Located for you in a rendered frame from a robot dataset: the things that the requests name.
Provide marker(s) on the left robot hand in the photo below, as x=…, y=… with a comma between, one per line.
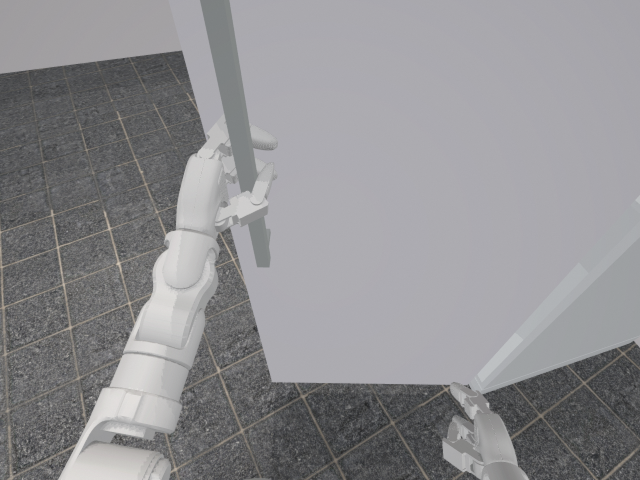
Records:
x=204, y=184

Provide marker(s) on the left robot forearm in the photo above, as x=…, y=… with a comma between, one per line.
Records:
x=143, y=397

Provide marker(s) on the left robot upper arm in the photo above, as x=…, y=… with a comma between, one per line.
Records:
x=107, y=461

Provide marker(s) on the handle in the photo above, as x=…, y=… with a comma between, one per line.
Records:
x=220, y=30

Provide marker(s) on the right robot hand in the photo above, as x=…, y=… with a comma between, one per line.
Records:
x=485, y=442

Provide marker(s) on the fridge door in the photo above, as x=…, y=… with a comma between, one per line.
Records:
x=442, y=166

